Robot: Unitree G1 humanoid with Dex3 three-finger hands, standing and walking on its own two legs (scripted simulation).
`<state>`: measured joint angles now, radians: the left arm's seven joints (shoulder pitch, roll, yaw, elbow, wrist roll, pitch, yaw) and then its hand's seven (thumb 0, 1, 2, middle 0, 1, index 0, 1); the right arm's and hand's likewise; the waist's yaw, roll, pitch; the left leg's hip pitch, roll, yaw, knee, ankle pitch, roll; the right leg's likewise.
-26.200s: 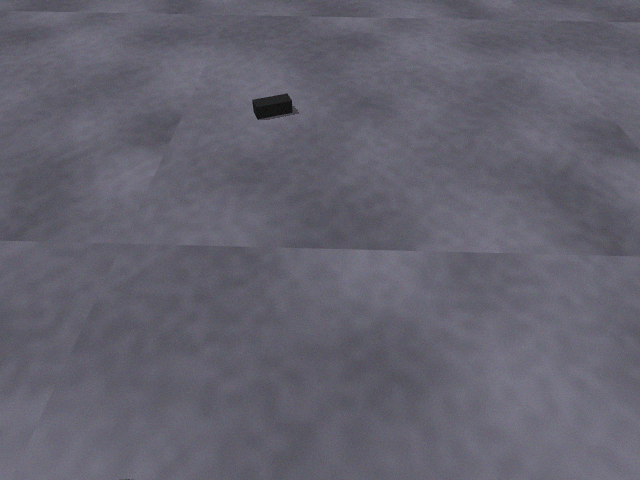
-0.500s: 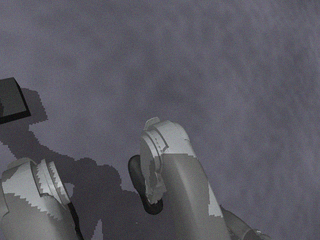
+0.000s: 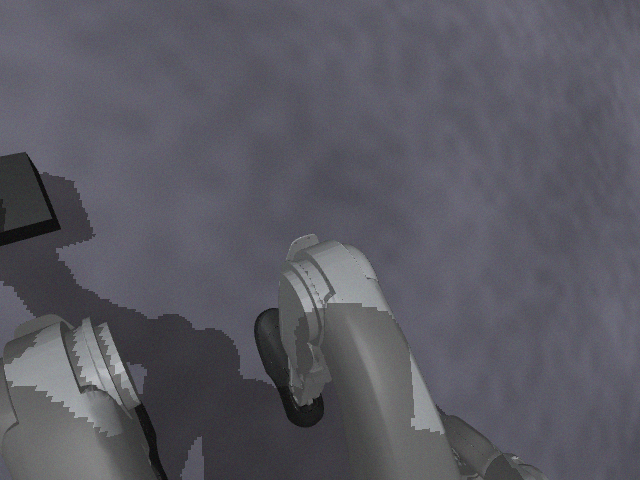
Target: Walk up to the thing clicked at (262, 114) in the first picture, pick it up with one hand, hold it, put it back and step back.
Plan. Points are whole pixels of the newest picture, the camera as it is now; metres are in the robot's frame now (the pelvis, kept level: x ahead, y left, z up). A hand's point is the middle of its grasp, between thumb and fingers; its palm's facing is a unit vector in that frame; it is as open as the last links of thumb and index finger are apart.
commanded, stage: close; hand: left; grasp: from above
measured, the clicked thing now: out of the picture +0.45 +0.30 -0.26
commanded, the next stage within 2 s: settle in 0.30 s
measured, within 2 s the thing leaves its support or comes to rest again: leaves its support in 0.78 s
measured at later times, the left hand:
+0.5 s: hand out of the picture +0.44 +0.30 -0.24, palm faces -0.43 -0.14 -0.89, open 11.9 cm
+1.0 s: hand out of the picture +0.44 +0.31 -0.18, palm faces -0.39 -0.09 -0.91, open 11.7 cm
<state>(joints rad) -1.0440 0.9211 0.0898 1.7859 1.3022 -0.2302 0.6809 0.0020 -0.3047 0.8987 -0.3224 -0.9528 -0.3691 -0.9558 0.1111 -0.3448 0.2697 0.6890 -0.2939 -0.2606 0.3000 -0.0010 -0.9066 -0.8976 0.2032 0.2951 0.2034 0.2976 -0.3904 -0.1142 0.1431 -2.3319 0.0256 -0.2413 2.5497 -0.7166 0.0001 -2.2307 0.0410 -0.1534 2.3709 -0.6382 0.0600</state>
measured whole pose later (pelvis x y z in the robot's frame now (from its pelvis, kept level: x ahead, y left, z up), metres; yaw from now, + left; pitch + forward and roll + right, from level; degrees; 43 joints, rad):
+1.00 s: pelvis +0.01 +0.00 +0.01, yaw +3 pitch +33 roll -10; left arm -0.90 0.73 0.07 1.43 1.24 -0.14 0.50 0.00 -0.25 0.75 -0.46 -0.86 -0.48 -0.82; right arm 0.16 -0.31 0.11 0.75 -0.19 -0.18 0.29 0.00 -0.92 -0.90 0.20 0.30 0.20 0.30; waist -0.29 -0.03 -0.02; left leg -2.35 0.02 -0.18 2.48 -0.72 -0.01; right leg -2.27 0.02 -0.11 2.35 -0.67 0.04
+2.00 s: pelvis +0.00 +0.00 +0.13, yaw +9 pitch +34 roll -6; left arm -0.66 0.59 -0.04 0.93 1.08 -0.12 0.13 -0.01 -0.28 0.74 -0.54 -0.79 -0.56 -0.73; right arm 0.19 -0.27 -0.01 0.66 -0.03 0.02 0.09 0.00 -0.92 -0.90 0.21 0.30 0.21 0.30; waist -0.15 0.03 -0.16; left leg -2.03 0.02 -0.08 2.08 -0.65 0.01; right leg -1.98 -0.01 -0.04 2.02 -0.64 0.04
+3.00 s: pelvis +0.05 +0.01 +0.41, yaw +11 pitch +12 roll -1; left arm -0.32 0.39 -0.17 0.83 1.02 -0.02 0.16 -0.01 -0.28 0.74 -0.54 -0.79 -0.56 -0.73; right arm 0.26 -0.25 -0.03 0.74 0.03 0.01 -0.04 0.01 -0.90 -0.90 0.21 0.30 0.21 0.30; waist -0.07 0.02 -0.09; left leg -0.76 0.03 0.01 0.96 -0.42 0.01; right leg -0.75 -0.01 0.01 0.93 -0.39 0.03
